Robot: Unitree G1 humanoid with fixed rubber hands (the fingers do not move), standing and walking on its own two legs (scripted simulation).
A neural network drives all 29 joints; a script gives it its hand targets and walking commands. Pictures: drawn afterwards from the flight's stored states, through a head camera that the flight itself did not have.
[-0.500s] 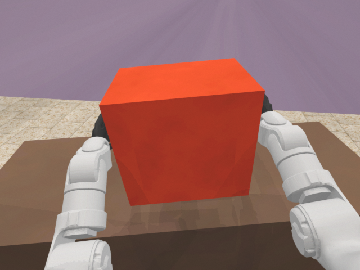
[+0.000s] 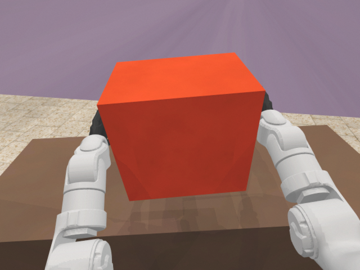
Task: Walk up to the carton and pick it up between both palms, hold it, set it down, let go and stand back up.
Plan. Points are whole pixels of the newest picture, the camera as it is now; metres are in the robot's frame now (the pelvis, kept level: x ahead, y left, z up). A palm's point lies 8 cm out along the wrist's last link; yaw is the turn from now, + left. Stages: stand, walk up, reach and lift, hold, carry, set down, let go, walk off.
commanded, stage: set down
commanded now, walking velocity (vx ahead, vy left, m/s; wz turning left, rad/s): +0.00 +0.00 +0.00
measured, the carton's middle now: (181, 126) +0.39 +0.01 +0.21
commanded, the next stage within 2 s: none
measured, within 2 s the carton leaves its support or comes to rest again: neither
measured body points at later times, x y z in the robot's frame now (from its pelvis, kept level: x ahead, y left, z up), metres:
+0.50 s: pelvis +0.03 +0.00 +0.00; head -0.01 +0.00 +0.45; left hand +0.41 +0.18 +0.16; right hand +0.42 -0.18 +0.17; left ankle +0.04 +0.11 -0.74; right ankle +0.05 -0.09 -0.74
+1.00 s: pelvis +0.04 +0.00 +0.00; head +0.01 +0.00 +0.45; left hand +0.41 +0.19 +0.14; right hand +0.43 -0.18 +0.15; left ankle +0.04 +0.11 -0.74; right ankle +0.05 -0.09 -0.74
